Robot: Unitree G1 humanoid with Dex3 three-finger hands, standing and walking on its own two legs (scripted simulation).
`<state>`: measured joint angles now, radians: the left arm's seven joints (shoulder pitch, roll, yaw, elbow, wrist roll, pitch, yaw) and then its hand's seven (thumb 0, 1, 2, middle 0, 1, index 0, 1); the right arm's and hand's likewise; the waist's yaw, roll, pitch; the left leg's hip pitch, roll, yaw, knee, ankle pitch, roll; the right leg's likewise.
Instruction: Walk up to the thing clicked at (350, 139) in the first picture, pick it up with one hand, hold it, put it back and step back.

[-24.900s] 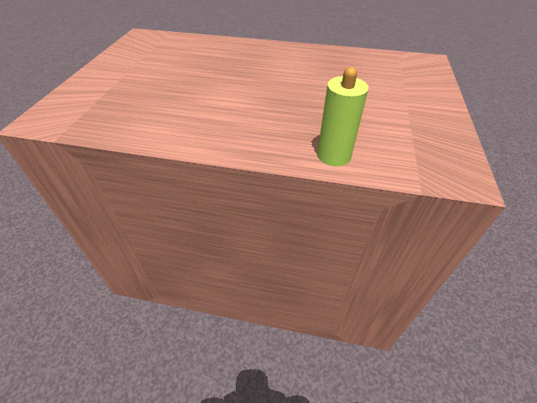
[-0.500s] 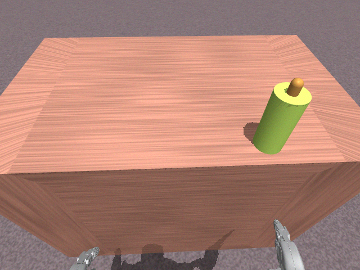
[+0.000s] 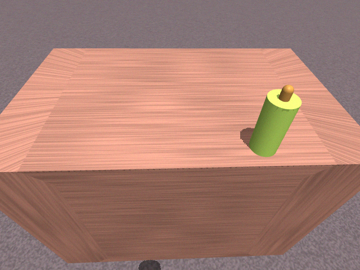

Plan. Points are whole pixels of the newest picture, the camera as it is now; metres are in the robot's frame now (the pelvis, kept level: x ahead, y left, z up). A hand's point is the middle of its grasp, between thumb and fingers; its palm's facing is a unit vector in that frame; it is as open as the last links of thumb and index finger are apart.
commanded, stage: home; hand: right
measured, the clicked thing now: (274, 120) +0.43 -0.22 +0.12
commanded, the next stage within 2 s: stand in 1.28 s
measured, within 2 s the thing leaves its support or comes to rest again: neither
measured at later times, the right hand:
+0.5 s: hand out of the picture +0.06 -0.25 -0.15, palm faces -0.06 +0.93 -0.36, open 17.5 cm
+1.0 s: hand out of the picture +0.07 -0.25 -0.15, palm faces -0.05 +0.93 -0.36, open 17.4 cm
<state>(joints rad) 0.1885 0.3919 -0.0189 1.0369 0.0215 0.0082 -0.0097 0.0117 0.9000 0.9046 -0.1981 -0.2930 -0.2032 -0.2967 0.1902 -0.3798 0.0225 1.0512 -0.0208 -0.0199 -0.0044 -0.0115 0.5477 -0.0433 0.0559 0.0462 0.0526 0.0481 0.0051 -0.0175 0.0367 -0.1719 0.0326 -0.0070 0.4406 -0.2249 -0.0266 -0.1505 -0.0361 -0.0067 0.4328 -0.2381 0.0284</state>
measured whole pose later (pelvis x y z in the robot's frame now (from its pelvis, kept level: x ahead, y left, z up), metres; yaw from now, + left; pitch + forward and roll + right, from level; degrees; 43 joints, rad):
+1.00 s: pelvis +0.00 +0.00 +0.01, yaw +0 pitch -3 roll +0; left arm 0.13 0.36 -0.01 1.13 0.01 0.00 -0.01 0.01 0.90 0.90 -0.20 -0.29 -0.21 -0.30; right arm 0.13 -0.36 0.02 1.12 -0.01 -0.01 0.00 -0.01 0.53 -0.06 0.06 0.05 0.06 0.05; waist 0.01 -0.01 0.06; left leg -0.13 0.03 -0.01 0.35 -0.18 -0.03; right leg -0.11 -0.04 -0.01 0.34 -0.19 0.03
